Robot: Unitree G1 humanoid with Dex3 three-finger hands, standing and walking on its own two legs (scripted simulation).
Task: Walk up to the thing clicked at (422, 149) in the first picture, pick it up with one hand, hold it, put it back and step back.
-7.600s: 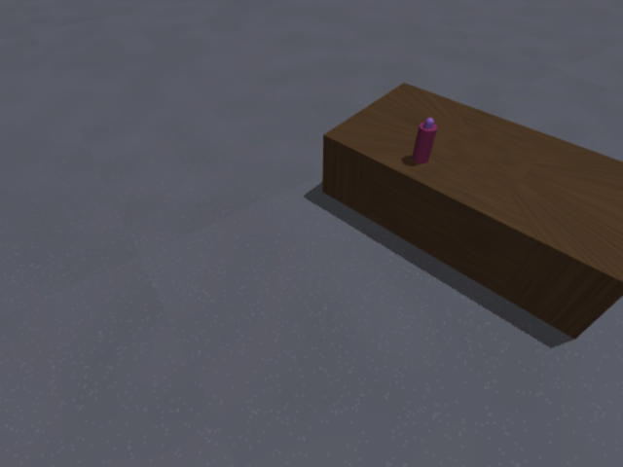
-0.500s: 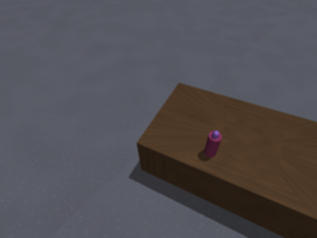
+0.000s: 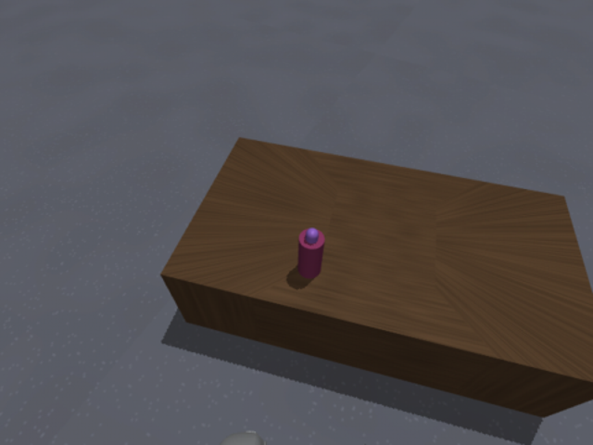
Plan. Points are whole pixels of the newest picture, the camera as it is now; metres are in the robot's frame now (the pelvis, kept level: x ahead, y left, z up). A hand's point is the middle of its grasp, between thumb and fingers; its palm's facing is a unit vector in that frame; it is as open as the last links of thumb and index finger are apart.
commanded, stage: walk up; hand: left
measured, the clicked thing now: (310, 250) +0.63 +0.02 -0.33
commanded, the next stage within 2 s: none
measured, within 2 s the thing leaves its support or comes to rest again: neither
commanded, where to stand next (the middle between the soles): +0.16 -0.10 m, yaw -11 degrees
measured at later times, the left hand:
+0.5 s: hand (230, 376) +0.24 +0.14 -0.14, palm faces -0.22 -0.89 -0.40, open 7.4 cm
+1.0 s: hand (228, 370) +0.26 +0.15 -0.16, palm faces -0.23 -0.88 -0.41, open 7.4 cm
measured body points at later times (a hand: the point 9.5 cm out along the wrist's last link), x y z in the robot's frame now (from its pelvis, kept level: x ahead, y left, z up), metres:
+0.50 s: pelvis +0.09 -0.11 -0.01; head +0.12 -0.13 +0.44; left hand +0.25 +0.19 -0.11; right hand +0.08 -0.45 -0.12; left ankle +0.09 +0.06 -0.67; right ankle +0.13 -0.24 -0.72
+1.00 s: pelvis +0.11 -0.09 -0.01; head +0.15 -0.11 +0.43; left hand +0.27 +0.19 -0.13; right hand +0.14 -0.44 -0.13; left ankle +0.16 +0.03 -0.72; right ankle +0.13 -0.24 -0.72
